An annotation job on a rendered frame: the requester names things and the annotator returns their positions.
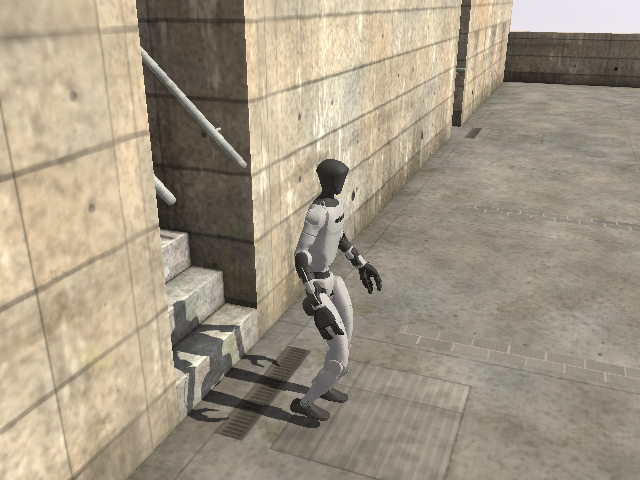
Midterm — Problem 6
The robot right hand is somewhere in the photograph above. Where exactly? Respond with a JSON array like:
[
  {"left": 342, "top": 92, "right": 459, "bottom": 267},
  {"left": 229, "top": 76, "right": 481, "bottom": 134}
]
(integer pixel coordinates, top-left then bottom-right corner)
[{"left": 313, "top": 306, "right": 344, "bottom": 340}]

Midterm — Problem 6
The robot torso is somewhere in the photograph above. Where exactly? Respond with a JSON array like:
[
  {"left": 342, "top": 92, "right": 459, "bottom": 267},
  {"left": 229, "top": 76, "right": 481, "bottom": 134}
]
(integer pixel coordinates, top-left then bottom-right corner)
[{"left": 306, "top": 195, "right": 344, "bottom": 297}]

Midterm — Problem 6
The robot left upper arm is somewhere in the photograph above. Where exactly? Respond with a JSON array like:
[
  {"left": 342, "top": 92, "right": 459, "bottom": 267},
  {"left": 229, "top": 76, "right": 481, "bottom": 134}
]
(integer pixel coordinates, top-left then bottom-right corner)
[{"left": 335, "top": 196, "right": 345, "bottom": 241}]

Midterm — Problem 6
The robot left forearm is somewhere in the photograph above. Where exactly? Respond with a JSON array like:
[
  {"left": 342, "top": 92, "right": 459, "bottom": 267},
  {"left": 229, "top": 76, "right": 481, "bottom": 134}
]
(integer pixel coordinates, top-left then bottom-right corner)
[{"left": 338, "top": 231, "right": 366, "bottom": 269}]

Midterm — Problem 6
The robot right upper arm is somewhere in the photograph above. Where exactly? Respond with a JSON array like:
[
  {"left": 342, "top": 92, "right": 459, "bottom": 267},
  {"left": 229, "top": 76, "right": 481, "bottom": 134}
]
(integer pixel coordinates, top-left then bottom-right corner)
[{"left": 294, "top": 206, "right": 327, "bottom": 265}]

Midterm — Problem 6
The robot left hand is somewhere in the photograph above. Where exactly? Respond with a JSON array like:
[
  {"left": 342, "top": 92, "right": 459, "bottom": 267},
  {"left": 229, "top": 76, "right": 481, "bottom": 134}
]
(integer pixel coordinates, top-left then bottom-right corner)
[{"left": 358, "top": 262, "right": 382, "bottom": 294}]

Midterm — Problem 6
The robot right forearm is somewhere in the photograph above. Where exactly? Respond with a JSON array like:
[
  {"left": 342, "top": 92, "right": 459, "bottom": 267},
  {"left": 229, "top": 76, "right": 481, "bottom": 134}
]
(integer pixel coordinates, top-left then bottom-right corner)
[{"left": 295, "top": 252, "right": 326, "bottom": 310}]

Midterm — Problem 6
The left robot thigh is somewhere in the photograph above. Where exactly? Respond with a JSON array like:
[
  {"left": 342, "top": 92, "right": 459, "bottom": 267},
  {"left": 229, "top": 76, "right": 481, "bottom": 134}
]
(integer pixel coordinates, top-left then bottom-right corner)
[{"left": 330, "top": 275, "right": 353, "bottom": 345}]

